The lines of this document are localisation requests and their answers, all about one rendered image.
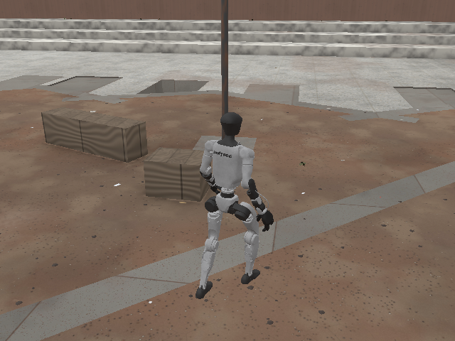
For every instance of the humanoid robot torso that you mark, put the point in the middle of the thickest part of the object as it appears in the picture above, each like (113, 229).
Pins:
(227, 172)

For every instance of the humanoid robot head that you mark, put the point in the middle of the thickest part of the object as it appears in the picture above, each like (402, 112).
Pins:
(231, 123)

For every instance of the right robot forearm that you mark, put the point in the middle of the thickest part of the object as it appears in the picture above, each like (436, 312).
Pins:
(255, 198)

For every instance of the robot left upper arm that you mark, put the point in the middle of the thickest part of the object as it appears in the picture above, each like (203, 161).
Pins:
(207, 157)

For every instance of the robot right upper arm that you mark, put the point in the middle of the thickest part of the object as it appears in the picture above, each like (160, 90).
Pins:
(247, 155)

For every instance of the robot right hand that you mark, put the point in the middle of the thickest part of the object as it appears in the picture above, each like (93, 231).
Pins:
(267, 219)

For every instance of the robot left hand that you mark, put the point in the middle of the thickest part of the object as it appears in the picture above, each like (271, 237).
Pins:
(214, 189)

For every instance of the left robot forearm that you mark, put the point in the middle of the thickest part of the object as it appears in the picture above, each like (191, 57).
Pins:
(209, 178)

